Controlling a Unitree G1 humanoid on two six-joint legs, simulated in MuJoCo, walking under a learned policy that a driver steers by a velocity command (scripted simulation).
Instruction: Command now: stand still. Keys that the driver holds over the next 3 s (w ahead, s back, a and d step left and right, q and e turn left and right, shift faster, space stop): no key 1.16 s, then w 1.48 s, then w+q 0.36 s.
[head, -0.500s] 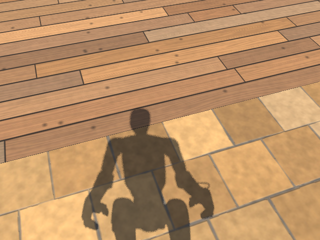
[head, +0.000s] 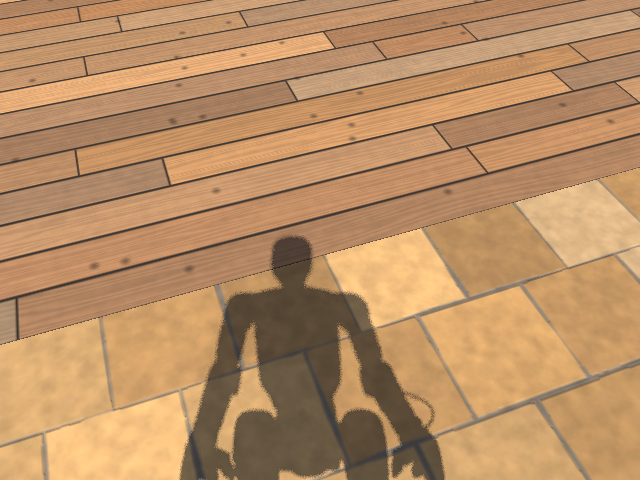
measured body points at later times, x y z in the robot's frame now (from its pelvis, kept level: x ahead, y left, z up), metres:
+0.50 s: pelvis +0.01 +0.00 +0.00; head +0.01 +0.00 +0.45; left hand -0.01 +0.23 -0.16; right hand +0.00 -0.23 -0.16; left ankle +0.02 +0.11 -0.75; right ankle -0.01 -0.11 -0.75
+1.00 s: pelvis +0.01 +0.00 +0.00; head +0.02 +0.00 +0.45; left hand -0.01 +0.22 -0.16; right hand +0.00 -0.22 -0.16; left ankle +0.02 +0.12 -0.75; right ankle -0.01 -0.11 -0.75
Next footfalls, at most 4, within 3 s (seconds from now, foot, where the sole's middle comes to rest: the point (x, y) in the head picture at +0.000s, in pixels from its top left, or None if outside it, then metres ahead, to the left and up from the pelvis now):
1.88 right None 0.44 -0.03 -0.78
2.44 left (279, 380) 0.76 0.12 -0.78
2.98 right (346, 275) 1.07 -0.04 -0.78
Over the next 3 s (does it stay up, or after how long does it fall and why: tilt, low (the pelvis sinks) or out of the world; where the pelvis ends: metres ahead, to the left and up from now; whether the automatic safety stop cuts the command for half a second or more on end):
stays up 0.91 0.03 -0.02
